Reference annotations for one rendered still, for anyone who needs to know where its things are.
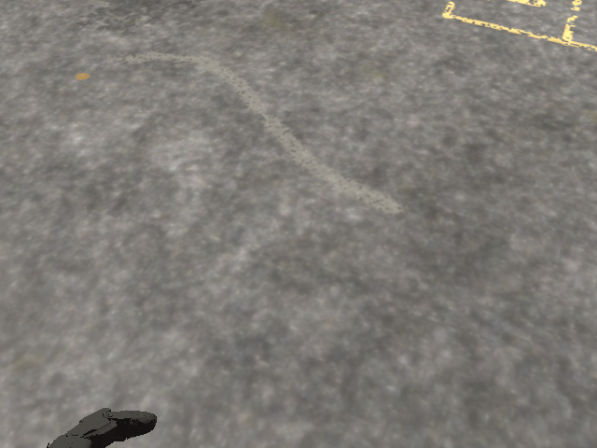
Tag left robot hand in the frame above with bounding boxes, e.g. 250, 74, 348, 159
47, 408, 157, 448

